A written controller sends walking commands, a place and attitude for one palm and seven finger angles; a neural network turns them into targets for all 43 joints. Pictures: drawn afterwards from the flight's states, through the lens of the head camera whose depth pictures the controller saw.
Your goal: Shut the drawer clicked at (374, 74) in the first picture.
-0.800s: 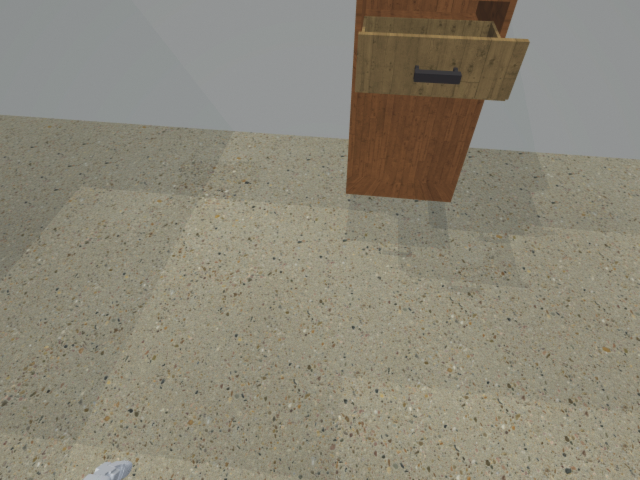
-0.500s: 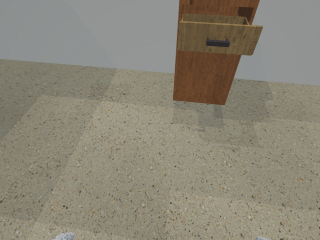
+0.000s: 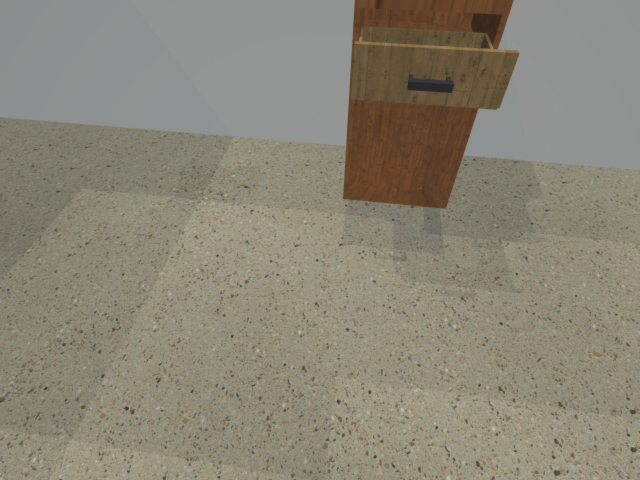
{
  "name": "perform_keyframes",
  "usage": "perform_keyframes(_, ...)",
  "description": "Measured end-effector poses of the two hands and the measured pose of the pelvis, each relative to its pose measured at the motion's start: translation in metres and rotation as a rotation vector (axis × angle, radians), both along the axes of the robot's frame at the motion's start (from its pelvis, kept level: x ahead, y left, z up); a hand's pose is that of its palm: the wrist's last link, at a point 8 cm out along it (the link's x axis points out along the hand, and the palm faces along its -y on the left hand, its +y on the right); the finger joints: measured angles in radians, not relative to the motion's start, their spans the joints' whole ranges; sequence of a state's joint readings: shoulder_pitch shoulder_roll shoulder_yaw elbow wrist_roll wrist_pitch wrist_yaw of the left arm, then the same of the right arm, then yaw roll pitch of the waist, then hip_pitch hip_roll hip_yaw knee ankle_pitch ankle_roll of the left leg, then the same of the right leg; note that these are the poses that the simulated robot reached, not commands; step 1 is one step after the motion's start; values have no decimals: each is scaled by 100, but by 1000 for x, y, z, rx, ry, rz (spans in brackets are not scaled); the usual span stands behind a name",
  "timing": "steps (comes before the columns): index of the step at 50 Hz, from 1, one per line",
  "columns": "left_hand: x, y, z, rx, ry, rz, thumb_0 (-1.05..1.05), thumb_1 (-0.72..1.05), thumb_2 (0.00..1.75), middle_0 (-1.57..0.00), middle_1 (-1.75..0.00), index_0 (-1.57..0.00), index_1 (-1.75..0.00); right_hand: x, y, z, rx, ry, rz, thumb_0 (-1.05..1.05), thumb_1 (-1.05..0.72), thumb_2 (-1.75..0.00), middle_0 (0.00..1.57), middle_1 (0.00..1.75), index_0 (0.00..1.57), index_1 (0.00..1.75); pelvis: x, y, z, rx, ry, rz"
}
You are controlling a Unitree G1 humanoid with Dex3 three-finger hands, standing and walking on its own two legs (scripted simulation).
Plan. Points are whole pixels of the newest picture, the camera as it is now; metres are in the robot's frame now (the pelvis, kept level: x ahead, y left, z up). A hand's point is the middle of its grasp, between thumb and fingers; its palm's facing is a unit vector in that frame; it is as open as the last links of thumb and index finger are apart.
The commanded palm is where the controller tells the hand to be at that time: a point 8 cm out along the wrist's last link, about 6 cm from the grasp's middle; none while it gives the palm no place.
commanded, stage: stand and wait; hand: left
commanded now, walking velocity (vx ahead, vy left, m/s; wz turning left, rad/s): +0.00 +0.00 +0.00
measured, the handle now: (429, 81) +1.13 -0.25 -0.02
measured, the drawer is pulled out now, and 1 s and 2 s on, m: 0.30 0.30 0.30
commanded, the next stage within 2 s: look at it before walking up in 0.02 s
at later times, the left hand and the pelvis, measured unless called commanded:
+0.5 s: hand out of the picture +0.07 +0.25 -0.15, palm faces -0.03 -0.94 -0.33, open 7.4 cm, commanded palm none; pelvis -0.01 +0.00 +0.00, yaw +0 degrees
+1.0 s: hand out of the picture +0.06 +0.23 -0.17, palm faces -0.09 -0.95 -0.30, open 7.4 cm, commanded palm none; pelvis -0.01 +0.01 -0.01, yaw -6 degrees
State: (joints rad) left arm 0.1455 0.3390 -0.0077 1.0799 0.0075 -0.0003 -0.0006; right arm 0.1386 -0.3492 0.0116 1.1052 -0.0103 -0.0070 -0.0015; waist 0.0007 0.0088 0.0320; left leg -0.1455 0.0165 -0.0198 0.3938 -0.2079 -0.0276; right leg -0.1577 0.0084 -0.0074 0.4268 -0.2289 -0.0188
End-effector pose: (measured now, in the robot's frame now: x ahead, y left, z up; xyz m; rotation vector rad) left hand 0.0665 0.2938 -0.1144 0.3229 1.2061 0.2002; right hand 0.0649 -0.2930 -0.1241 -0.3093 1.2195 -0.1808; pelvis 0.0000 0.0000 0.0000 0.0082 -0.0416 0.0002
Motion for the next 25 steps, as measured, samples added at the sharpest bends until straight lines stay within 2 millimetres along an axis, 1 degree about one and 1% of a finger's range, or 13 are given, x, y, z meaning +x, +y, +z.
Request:
perform_keyframes(11,2,-3,0,-13,-18,-11,1,91,90,-21,-30,-20,-29,-1,4,2,4,-15,2,0,-91,-90,21,30,20,30,-5,1,1,-2,1,-2)
perform_keyframes(25,-7,1,-3,-16,9,-3,1,91,90,-21,-30,-20,-29,-4,7,3,1,-1,1,0,-91,-90,21,30,20,30,-6,4,1,-3,3,-3)
